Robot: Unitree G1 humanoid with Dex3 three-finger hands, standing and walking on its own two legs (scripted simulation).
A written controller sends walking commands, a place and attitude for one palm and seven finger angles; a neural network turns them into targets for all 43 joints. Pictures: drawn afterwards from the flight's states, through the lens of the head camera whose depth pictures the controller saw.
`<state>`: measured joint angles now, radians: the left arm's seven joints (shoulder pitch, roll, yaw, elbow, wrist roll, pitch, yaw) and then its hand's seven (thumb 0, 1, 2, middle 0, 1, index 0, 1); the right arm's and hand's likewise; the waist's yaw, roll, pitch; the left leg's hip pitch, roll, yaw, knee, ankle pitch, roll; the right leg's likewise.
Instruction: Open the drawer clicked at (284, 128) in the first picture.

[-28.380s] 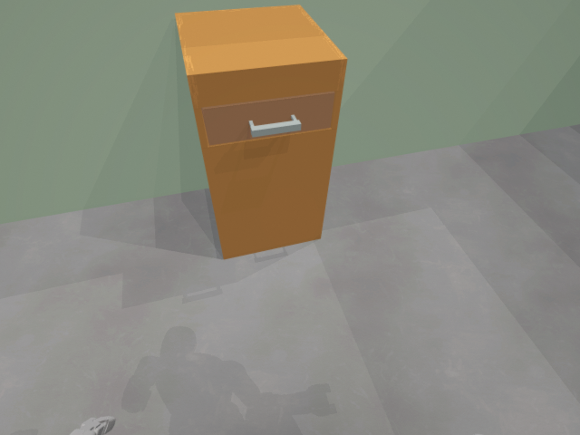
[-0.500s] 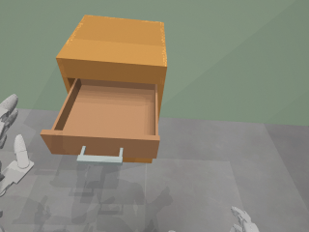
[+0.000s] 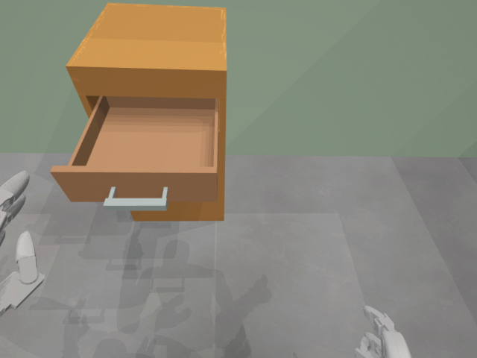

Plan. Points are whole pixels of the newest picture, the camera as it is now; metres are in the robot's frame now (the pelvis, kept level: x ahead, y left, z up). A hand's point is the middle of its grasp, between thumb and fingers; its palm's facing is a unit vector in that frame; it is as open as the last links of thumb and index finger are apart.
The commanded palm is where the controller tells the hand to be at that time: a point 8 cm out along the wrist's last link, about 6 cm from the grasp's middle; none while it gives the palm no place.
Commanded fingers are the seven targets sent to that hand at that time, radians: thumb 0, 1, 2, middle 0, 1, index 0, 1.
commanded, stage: stop stepping back and stand still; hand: left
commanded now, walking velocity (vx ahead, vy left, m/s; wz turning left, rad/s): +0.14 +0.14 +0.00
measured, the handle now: (138, 197) +0.49 +0.26 -0.12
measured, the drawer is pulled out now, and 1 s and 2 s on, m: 0.30 0.30 0.30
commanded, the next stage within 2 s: let the arm hang, fingers relaxed in 0.50 s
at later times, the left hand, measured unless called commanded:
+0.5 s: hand (11, 326) +0.14 +0.24 +0.14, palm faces +0.36 -0.83 -0.42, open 7.4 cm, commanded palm +0.08 +0.29 +0.17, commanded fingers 0.00 0.90 0.90 -0.20 -0.30 -0.20 -0.30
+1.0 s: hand out of the picture -0.03 +0.18 -0.18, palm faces +0.08 -0.98 -0.19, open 6.9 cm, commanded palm none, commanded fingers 0.00 0.90 0.90 -0.20 -0.30 -0.20 -0.30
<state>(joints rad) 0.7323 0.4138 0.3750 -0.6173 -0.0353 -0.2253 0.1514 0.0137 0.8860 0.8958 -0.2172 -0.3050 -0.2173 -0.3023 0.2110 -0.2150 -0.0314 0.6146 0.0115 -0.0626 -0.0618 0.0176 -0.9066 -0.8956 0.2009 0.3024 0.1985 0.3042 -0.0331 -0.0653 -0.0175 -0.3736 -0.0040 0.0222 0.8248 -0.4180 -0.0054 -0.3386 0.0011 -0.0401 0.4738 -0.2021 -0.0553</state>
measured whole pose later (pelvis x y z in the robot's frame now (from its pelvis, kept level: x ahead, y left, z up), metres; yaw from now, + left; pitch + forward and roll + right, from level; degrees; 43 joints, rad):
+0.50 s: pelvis -0.04 +0.00 -0.01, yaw +1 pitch -1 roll +1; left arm 0.64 0.37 0.34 -0.59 -0.03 -0.20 0.15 0.01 0.89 0.90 -0.21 -0.30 -0.21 -0.30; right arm 0.21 -0.17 0.02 0.63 0.00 -0.08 -0.04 0.02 -0.91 -0.90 0.20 0.30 0.20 0.30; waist -0.01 -0.06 0.04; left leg -0.20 0.00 0.05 0.52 -0.30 0.01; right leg -0.33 0.02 -0.06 0.57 -0.25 -0.03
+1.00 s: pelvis -0.06 -0.01 +0.00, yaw +3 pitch -2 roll +0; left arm 0.29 0.21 0.02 0.91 0.01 0.03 0.02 -0.02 1.00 0.89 -0.21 -0.30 -0.21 -0.30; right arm 0.30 -0.16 0.01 0.96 -0.02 0.04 -0.02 0.01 -0.91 -0.90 0.20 0.30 0.20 0.30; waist 0.01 -0.05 0.10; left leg -0.17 0.02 0.03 0.48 -0.28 -0.01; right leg -0.24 0.04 -0.08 0.45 -0.17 -0.06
